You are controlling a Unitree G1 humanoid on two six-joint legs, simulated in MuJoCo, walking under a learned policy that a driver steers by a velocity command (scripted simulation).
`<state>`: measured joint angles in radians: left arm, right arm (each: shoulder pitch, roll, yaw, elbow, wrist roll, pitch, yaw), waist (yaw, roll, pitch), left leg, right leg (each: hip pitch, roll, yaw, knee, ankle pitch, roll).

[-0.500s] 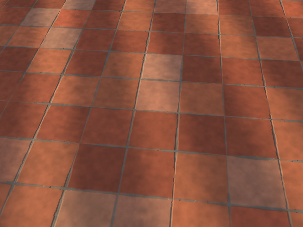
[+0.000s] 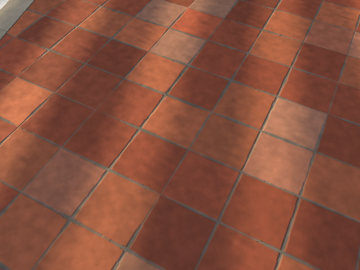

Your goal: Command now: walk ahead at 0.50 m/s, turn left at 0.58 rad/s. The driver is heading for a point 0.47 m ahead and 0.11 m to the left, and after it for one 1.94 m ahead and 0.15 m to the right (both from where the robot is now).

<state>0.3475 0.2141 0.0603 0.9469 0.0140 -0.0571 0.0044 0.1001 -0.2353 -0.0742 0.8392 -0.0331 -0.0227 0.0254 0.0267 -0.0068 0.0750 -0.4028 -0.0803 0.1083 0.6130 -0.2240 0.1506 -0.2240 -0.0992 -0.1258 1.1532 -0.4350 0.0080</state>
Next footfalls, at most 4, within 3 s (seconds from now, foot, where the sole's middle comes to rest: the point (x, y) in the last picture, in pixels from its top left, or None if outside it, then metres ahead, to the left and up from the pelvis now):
0.48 right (209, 264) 0.47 -0.07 -0.76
0.92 left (151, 268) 0.45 0.14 -0.76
1.32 right None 0.40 -0.09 -0.76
1.82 left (164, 266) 0.46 0.09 -0.76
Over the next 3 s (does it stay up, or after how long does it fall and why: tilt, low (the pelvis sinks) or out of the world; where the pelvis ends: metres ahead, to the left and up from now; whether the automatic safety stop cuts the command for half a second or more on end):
stays up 0.36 -0.01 0.03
